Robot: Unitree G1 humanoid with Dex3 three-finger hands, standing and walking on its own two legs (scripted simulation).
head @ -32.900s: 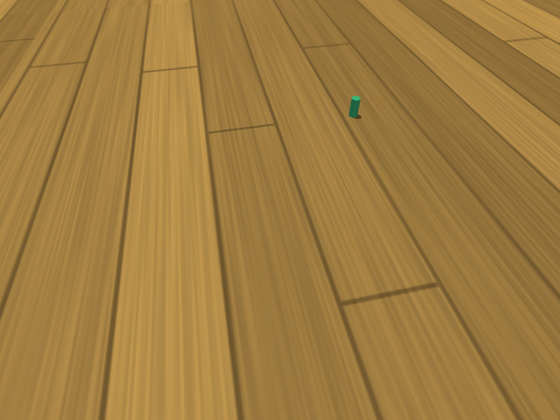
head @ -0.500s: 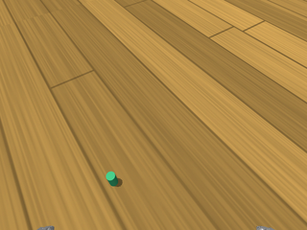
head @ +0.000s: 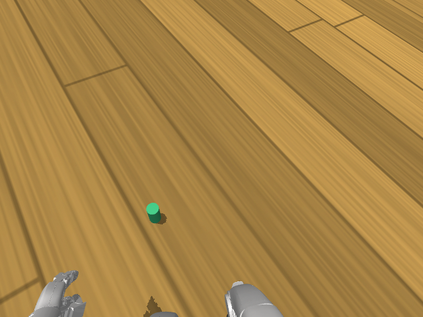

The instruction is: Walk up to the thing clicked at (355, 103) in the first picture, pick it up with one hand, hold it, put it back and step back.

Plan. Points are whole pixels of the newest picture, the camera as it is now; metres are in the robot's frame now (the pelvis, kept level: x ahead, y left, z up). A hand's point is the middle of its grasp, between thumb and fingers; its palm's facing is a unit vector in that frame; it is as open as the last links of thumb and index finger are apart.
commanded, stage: step back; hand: left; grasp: from the side
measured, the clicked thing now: (154, 213) +0.54 +0.21 -0.71
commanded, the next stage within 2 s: none
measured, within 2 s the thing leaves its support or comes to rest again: neither
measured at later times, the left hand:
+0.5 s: hand out of the picture +0.05 +0.26 -0.13, palm faces -0.07 -0.91 -0.40, open 7.4 cm
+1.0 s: hand out of the picture -0.14 +0.31 -0.17, palm faces -0.14 -0.92 -0.38, open 7.4 cm
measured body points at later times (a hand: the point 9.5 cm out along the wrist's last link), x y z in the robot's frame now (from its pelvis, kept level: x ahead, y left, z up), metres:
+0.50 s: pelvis -0.09 +0.02 +0.00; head -0.03 +0.00 +0.45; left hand +0.05 +0.31 -0.10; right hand +0.00 -0.30 -0.13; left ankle -0.13 +0.16 -0.66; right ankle -0.04 -0.09 -0.73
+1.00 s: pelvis -0.24 +0.04 -0.01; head -0.17 +0.07 +0.44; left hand -0.13 +0.36 -0.14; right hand -0.15 -0.28 -0.09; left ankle -0.15 +0.15 -0.73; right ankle -0.30 -0.11 -0.68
